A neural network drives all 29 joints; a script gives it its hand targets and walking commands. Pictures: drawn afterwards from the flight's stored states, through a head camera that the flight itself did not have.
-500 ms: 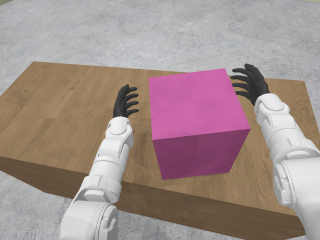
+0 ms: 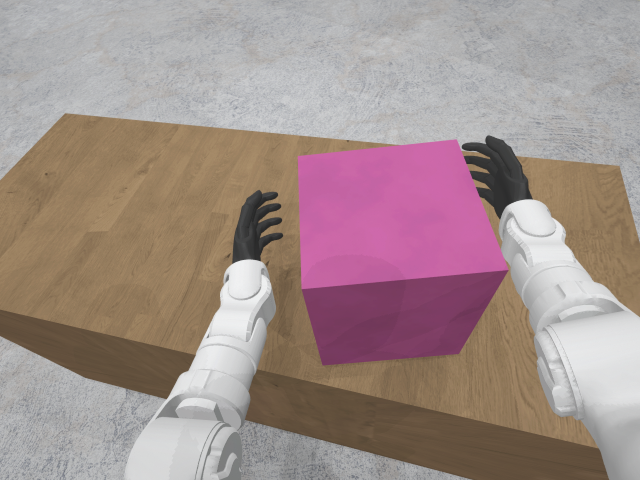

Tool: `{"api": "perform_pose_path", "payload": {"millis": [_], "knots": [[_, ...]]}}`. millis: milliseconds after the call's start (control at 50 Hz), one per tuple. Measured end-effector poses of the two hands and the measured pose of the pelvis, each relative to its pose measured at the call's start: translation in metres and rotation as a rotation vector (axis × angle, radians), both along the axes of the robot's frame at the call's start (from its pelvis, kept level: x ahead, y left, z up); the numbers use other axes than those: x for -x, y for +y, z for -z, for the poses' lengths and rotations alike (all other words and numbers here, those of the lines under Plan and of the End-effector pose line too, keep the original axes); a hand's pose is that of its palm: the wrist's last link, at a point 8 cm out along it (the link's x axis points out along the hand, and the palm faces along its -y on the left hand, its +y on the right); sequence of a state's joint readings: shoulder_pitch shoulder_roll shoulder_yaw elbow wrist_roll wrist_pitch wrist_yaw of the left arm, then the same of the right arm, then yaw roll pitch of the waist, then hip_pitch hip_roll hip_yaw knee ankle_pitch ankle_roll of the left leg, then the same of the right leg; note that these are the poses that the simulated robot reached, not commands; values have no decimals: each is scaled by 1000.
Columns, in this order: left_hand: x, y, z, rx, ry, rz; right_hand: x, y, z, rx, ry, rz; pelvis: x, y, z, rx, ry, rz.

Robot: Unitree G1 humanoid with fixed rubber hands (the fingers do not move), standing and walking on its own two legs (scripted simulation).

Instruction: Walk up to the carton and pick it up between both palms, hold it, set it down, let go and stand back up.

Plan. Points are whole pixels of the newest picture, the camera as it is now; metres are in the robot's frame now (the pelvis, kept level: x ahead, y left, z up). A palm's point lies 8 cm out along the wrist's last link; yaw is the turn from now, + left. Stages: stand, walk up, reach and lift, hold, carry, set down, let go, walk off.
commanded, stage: reach and lift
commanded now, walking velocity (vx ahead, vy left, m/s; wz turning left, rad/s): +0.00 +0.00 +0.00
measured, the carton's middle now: (383, 262) +0.42 +0.02 -0.01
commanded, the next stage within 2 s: none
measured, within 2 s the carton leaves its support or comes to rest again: neither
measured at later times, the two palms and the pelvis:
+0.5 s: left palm (255, 250) +0.37 +0.18 +0.06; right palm (492, 206) +0.48 -0.11 +0.07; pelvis -0.01 -0.01 +0.00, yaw +0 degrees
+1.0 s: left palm (253, 255) +0.36 +0.18 +0.06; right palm (494, 210) +0.46 -0.11 +0.08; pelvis +0.00 -0.01 +0.01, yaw +2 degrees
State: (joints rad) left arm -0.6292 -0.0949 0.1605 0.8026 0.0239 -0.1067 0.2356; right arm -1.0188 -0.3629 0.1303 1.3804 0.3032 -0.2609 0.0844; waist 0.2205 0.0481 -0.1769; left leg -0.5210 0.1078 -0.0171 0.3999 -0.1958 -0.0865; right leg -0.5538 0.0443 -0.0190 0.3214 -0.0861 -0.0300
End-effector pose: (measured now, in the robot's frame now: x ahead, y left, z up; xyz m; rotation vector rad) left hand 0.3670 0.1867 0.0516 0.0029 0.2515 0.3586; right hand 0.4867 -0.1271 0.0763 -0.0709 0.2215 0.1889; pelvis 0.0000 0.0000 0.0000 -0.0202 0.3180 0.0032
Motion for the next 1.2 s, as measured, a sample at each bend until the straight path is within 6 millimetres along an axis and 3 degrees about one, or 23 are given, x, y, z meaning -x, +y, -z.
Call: {"api": "perform_pose_path", "payload": {"millis": [160,580,940,1200], "knots": [[-4,-24,1,35,7,9,9,1,6,5,40,8,4,-7,0,-9,-7,7],[-1,-5,-4,20,-6,-50,13,23,5,-11,40,16,6,-5,-2,-12,-26,-4],[6,-8,-7,8,-31,-31,24,19,-1,45,-13,1,-2,-6,-8,-17,-77,-21],[5,-5,-5,7,-12,-59,16,24,2,48,-18,-21,-11,-12,-9,-19,-94,-40]]}}
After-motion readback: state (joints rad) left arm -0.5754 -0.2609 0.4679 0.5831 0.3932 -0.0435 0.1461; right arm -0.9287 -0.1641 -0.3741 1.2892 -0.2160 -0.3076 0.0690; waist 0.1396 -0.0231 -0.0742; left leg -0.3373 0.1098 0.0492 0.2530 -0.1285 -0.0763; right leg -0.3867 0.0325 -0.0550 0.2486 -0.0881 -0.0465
